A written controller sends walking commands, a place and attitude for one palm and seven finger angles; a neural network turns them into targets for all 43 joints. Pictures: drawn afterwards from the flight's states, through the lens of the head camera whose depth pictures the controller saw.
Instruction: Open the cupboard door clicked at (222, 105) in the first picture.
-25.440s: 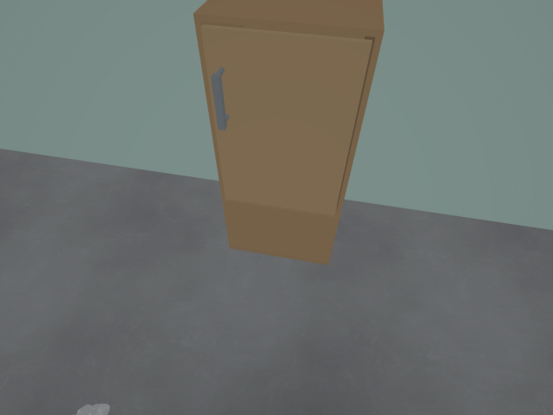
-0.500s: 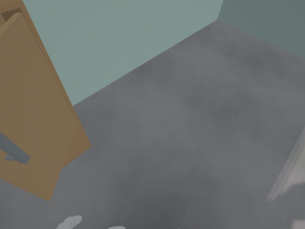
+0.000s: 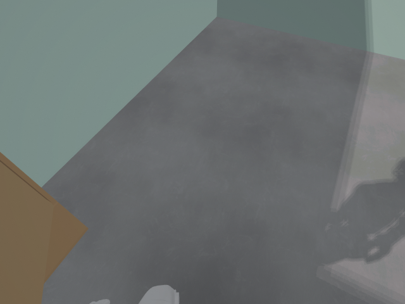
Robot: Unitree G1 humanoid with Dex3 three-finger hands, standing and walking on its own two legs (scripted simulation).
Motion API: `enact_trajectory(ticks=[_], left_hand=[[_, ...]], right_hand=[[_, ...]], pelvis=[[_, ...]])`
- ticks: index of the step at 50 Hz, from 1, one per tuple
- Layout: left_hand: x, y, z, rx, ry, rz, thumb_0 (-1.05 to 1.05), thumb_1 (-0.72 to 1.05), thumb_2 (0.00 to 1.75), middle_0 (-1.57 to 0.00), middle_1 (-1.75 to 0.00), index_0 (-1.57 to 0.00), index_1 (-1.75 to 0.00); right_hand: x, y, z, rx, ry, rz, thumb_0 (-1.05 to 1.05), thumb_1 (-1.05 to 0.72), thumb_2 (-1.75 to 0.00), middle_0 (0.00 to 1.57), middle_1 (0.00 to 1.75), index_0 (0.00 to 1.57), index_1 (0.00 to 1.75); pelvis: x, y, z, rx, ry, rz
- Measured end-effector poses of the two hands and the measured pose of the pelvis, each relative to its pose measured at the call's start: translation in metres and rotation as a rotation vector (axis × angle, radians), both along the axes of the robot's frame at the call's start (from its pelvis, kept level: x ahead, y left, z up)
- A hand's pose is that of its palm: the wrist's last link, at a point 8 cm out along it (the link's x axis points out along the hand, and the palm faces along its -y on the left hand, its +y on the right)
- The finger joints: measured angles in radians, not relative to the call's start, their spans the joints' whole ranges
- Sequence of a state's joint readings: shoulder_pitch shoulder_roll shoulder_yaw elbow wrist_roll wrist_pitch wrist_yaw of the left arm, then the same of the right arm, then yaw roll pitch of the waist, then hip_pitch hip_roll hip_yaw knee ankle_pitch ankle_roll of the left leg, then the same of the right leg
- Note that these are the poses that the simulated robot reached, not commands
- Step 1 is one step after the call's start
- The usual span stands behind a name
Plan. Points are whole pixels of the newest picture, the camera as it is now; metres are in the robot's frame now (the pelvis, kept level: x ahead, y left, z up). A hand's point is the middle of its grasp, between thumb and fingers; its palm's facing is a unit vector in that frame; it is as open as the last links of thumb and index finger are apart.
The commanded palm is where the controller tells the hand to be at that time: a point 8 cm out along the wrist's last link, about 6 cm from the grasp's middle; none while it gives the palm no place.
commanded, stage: walk to a spot facing it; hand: left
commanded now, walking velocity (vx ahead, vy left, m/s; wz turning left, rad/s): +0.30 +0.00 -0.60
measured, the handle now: out of the picture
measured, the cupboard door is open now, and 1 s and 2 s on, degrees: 42 42 42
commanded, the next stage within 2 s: turn to face it in 1.44 s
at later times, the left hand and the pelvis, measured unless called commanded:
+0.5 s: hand (138, 234) +0.29 +0.19 -0.16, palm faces -0.29 -0.94 -0.16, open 7.4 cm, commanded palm none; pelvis +0.15 +0.03 +0.01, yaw -19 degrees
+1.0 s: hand (203, 174) +0.47 +0.03 -0.16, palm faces -0.45 -0.86 -0.23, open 7.1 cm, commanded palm none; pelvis +0.33 -0.12 +0.01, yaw -30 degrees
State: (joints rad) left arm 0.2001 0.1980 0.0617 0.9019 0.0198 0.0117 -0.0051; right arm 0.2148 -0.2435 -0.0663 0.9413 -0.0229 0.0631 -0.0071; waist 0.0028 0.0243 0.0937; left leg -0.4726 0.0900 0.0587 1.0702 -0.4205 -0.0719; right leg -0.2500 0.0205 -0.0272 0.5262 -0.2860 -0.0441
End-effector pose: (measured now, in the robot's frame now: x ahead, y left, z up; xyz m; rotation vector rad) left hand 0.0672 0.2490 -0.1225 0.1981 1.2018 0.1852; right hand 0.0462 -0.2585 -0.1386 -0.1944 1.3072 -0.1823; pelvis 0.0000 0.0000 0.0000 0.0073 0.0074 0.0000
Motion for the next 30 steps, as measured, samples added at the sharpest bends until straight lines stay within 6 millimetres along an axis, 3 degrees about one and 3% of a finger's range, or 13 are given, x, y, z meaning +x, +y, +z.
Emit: enact_trajectory(ticks=[9, 14, 17, 22, 26, 30], left_hand=[[0.0, 0.006, -0.012, -0.069, 0.117, -0.027, 0.0, 0.9, 0.9, -0.2, -0.3, -0.21, -0.3], [0.029, 0.027, -0.033, -0.09, 0.181, -0.061, 0.01, 0.9, 0.9, -0.2, -0.3, -0.21, -0.3], [0.072, 0.031, -0.031, -0.089, 0.177, -0.133, 0.01, 0.91, 0.9, -0.2, -0.3, -0.2, -0.3], [0.168, 0.018, -0.018, -0.09, 0.083, -0.252, 0.01, 0.91, 0.9, -0.2, -0.3, -0.2, -0.3], [0.25, -0.015, -0.011, -0.092, 0.005, -0.367, 0.01, 0.91, 0.9, -0.2, -0.3, -0.2, -0.3], [0.331, -0.067, -0.007, -0.101, -0.067, -0.489, 0.01, 0.91, 0.9, -0.19, -0.3, -0.2, -0.3]], right_hand=[[0.071, 0.01, 0.028, -0.034, -0.163, -0.02, 0.01, -0.91, -0.9, 0.2, 0.3, 0.2, 0.3], [0.104, 0.026, 0.029, -0.084, -0.252, -0.032, 0.0, -0.91, -0.9, 0.2, 0.3, 0.2, 0.3], [0.094, 0.036, 0.034, -0.086, -0.225, -0.081, 0.0, -0.9, -0.9, 0.2, 0.3, 0.2, 0.3], [0.053, 0.055, 0.031, -0.051, -0.078, -0.214, 0.0, -0.9, -0.9, 0.2, 0.3, 0.2, 0.3], [0.013, 0.071, 0.025, -0.007, 0.061, -0.343, 0.0, -0.9, -0.9, 0.2, 0.3, 0.2, 0.3], [-0.022, 0.089, 0.019, 0.048, 0.207, -0.464, 0.0, -0.9, -0.9, 0.2, 0.3, 0.2, 0.3]], pelvis=[[0.041, 0.015, 0.005, -0.007, 0.017, -0.091], [0.075, 0.034, -0.008, -0.029, 0.023, -0.157], [0.094, 0.037, -0.002, -0.028, 0.018, -0.205], [0.128, 0.035, 0.008, -0.031, 0.019, -0.283], [0.156, 0.026, 0.008, -0.029, 0.016, -0.343], [0.185, 0.009, 0.002, -0.016, 0.011, -0.39]])
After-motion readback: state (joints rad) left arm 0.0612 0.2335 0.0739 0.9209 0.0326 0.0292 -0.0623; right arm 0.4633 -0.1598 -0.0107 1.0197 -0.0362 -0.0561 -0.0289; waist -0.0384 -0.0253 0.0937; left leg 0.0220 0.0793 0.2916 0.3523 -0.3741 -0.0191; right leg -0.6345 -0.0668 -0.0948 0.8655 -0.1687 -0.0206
